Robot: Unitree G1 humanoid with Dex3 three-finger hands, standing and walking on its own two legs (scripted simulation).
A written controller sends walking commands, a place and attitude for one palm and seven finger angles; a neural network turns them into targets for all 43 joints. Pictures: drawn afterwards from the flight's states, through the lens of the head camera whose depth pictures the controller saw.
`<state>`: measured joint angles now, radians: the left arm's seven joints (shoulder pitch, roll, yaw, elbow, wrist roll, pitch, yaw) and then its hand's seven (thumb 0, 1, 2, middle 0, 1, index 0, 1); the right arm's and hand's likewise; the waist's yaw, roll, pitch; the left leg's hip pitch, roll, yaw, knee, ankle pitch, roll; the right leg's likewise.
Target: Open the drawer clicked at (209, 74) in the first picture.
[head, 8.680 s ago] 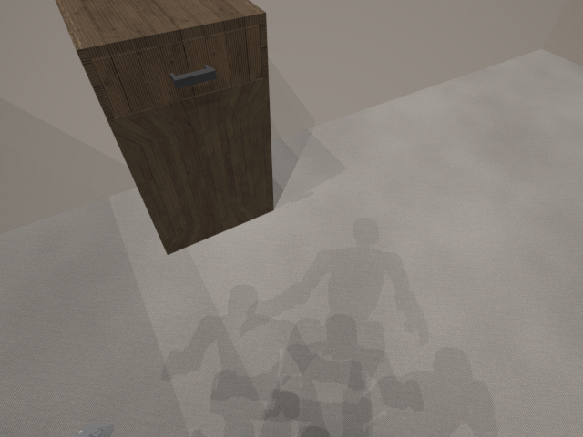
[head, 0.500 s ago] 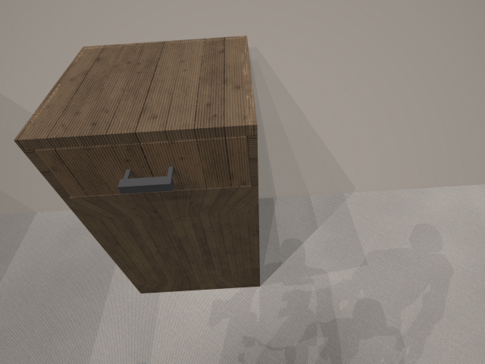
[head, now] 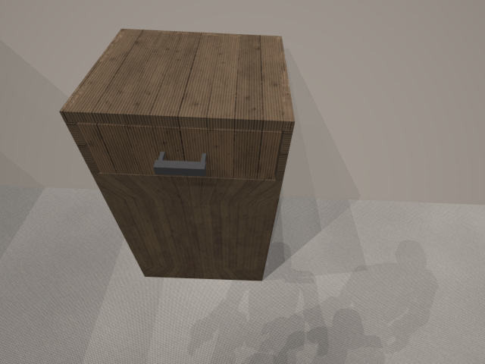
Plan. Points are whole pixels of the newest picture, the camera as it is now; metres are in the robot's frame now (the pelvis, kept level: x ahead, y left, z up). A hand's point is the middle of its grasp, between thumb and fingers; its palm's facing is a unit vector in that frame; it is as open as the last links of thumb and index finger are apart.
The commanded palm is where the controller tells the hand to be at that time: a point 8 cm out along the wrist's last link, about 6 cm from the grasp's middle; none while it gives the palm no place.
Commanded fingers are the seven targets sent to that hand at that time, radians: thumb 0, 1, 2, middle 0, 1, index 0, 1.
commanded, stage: come to a stop and stand still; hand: left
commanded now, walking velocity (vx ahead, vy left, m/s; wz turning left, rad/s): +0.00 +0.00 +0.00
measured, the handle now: (181, 162) +0.55 +0.19 -0.03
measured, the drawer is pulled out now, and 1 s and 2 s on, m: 0.00 0.00 0.00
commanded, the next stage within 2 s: look again from close up in 0.52 s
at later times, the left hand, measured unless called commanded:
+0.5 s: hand out of the picture -0.03 +0.13 -0.17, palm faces +0.03 -0.98 -0.17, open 7.3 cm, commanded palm none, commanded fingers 0.00 0.90 0.90 -0.20 -0.30 -0.20 -0.30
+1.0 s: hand out of the picture +0.02 +0.17 -0.18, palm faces +0.04 -0.98 -0.20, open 7.3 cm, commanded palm none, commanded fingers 0.00 0.90 0.90 -0.20 -0.30 -0.20 -0.30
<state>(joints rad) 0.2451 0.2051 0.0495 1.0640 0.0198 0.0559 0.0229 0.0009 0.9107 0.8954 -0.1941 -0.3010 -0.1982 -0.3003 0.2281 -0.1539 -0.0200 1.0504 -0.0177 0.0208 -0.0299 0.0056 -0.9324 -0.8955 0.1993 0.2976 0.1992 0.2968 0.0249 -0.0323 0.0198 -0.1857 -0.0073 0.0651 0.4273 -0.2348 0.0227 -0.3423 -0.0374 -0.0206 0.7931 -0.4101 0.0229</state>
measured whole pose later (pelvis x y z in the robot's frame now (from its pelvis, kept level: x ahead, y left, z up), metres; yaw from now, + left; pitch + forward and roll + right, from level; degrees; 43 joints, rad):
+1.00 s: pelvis -0.01 +0.00 -0.01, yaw +0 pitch -2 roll +0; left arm 0.31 0.17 0.00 1.01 0.01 0.00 0.04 0.00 0.91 0.90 -0.20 -0.30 -0.20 -0.30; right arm 0.28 -0.17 0.00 1.02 -0.02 0.00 -0.02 0.00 -0.92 -0.90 0.20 0.30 0.20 0.30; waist 0.00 -0.01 -0.01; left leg -0.22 0.03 0.05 0.54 -0.28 0.01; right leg -0.17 0.00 -0.05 0.52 -0.31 -0.01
